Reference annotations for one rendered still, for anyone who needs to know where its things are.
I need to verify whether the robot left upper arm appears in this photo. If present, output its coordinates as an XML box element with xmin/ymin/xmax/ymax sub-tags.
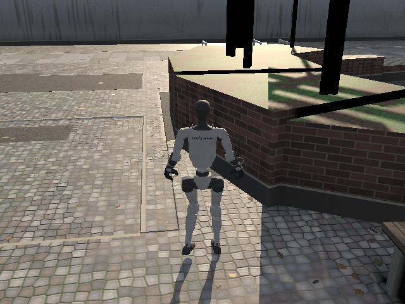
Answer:
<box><xmin>171</xmin><ymin>127</ymin><xmax>189</xmax><ymax>162</ymax></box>

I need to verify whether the left robot forearm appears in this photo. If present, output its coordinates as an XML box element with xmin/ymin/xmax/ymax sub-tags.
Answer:
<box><xmin>166</xmin><ymin>152</ymin><xmax>177</xmax><ymax>172</ymax></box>

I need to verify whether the left robot hand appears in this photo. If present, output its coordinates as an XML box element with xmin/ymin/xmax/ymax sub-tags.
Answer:
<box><xmin>164</xmin><ymin>168</ymin><xmax>178</xmax><ymax>180</ymax></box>

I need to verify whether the robot right upper arm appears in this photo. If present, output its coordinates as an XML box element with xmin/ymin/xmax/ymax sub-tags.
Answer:
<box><xmin>216</xmin><ymin>127</ymin><xmax>235</xmax><ymax>162</ymax></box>

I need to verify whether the right robot hand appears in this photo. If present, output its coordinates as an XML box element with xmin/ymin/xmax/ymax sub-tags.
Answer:
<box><xmin>230</xmin><ymin>167</ymin><xmax>244</xmax><ymax>180</ymax></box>

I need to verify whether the right robot shin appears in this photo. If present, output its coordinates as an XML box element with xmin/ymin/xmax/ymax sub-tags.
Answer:
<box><xmin>212</xmin><ymin>206</ymin><xmax>221</xmax><ymax>246</ymax></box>

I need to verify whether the robot right foot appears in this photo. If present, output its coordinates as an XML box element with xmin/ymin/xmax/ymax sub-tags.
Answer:
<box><xmin>211</xmin><ymin>238</ymin><xmax>221</xmax><ymax>254</ymax></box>

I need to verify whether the right robot forearm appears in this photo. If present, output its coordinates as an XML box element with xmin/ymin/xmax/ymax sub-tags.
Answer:
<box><xmin>230</xmin><ymin>151</ymin><xmax>242</xmax><ymax>171</ymax></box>

